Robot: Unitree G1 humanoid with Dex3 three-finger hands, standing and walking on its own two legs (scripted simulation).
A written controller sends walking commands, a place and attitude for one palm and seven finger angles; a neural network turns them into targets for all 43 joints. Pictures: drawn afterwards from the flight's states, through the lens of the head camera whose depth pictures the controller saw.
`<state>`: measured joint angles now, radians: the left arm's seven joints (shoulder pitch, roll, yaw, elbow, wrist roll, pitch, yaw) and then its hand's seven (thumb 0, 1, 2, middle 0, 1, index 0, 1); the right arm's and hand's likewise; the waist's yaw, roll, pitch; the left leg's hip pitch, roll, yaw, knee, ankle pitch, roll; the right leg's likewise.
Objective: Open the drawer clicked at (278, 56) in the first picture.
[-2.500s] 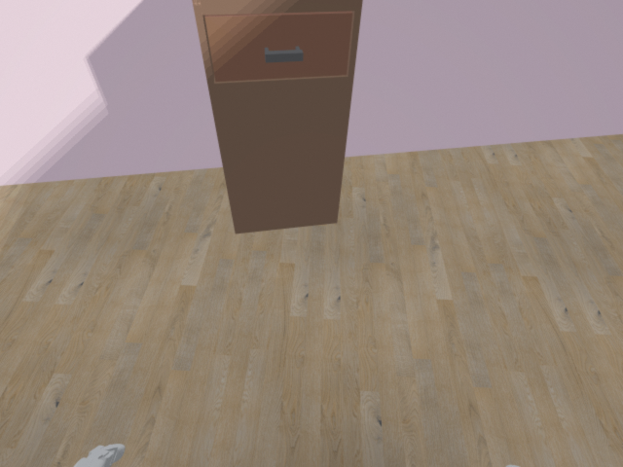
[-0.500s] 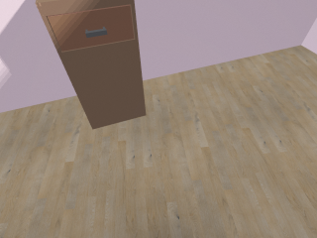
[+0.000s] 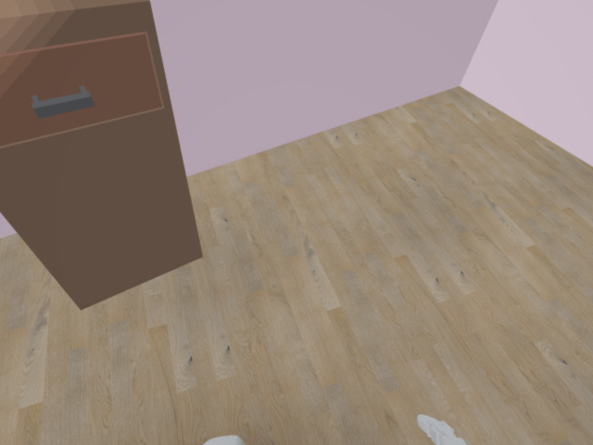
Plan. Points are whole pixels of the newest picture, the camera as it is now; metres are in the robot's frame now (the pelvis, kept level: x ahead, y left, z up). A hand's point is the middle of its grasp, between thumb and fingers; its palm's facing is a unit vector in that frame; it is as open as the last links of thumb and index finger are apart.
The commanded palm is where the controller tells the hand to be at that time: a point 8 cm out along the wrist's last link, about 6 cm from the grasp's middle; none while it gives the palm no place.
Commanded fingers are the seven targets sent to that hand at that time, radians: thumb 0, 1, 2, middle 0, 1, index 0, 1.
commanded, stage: walk to a spot facing it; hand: left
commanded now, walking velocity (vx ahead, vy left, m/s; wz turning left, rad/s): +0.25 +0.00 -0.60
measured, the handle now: (62, 99) +0.70 +0.57 +0.03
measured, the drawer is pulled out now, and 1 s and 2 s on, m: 0.00 0.00 0.00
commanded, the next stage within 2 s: turn to face it in 0.52 s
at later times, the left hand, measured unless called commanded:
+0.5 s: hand (240, 336) +0.31 +0.12 -0.16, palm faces -0.32 -0.93 -0.20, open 7.4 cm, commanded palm none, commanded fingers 0.00 0.90 0.90 -0.20 -0.30 -0.20 -0.30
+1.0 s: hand (200, 341) +0.30 +0.19 -0.16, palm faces -0.21 -0.96 -0.16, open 7.4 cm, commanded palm none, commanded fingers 0.00 0.90 0.90 -0.20 -0.30 -0.20 -0.30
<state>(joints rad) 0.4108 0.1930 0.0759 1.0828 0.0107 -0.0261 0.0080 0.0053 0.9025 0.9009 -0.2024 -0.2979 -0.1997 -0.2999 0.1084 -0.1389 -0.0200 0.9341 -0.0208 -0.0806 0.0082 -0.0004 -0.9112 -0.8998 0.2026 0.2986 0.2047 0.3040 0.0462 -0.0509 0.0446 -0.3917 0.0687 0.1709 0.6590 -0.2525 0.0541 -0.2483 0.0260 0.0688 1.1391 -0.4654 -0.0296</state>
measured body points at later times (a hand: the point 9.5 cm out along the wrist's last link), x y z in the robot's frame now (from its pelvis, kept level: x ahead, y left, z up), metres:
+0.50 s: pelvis +0.13 -0.01 -0.01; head +0.17 -0.03 +0.44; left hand +0.33 +0.17 -0.14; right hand +0.01 -0.21 -0.16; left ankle +0.07 +0.10 -0.71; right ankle +0.16 -0.11 -0.72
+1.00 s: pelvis +0.18 +0.03 +0.02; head +0.19 +0.07 +0.47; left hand +0.31 +0.24 -0.15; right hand +0.16 -0.21 -0.12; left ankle +0.24 +0.11 -0.72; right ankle +0.13 -0.10 -0.67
